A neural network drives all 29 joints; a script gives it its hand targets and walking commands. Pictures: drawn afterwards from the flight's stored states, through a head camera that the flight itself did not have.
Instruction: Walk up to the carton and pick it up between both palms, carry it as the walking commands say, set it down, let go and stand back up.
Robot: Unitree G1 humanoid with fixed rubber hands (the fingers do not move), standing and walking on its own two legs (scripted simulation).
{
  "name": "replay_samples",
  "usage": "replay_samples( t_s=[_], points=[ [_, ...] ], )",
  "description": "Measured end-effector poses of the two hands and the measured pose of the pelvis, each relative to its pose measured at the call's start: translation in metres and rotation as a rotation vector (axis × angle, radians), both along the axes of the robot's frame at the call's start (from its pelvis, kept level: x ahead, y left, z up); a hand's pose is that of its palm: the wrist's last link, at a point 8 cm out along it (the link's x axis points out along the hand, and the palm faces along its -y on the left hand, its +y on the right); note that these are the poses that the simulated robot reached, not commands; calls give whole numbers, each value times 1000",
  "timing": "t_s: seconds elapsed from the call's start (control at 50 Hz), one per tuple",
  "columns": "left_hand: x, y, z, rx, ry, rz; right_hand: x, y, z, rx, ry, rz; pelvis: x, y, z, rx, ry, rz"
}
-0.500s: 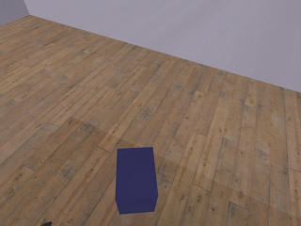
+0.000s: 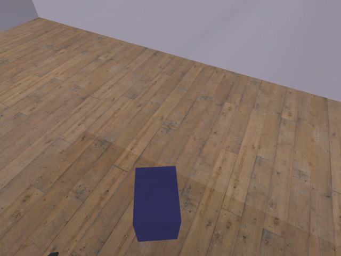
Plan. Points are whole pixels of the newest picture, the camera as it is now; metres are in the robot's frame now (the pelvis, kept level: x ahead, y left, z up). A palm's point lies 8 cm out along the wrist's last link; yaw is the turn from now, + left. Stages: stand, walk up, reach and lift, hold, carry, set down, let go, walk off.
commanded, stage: walk up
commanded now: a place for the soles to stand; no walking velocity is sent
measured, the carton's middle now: (156, 204) +0.49 +0.07 -0.62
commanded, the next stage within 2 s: none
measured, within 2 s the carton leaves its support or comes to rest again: neither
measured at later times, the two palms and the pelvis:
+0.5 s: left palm out of the picture +0.09 +0.31 -0.11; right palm out of the picture +0.07 -0.32 -0.09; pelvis +0.00 +0.00 +0.00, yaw +1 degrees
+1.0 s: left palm out of the picture +0.08 +0.31 -0.12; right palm out of the picture +0.07 -0.33 -0.09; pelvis +0.00 +0.00 +0.00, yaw +2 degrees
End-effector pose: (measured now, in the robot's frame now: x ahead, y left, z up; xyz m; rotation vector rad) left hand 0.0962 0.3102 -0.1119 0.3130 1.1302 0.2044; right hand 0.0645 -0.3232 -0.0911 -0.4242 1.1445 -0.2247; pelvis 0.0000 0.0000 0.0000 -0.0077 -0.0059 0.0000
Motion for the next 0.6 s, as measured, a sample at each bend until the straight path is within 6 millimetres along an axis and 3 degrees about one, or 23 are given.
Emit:
replay_samples(
  t_s=[0.6],
  points=[
    [-11, -3, 1, 5, 18, 27, 8, -4, -1, 6, 5, 23, 1, -6, 1, 4, 1, 23]
  ],
)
